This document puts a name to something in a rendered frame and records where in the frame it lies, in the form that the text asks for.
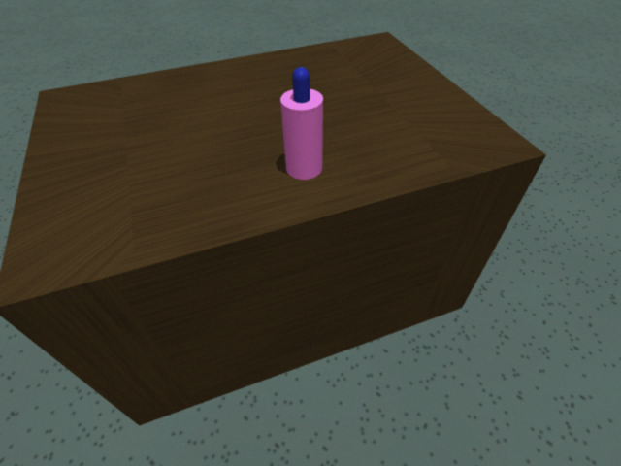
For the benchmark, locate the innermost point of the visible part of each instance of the bottle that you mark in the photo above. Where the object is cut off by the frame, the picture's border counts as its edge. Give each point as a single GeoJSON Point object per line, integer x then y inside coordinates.
{"type": "Point", "coordinates": [302, 124]}

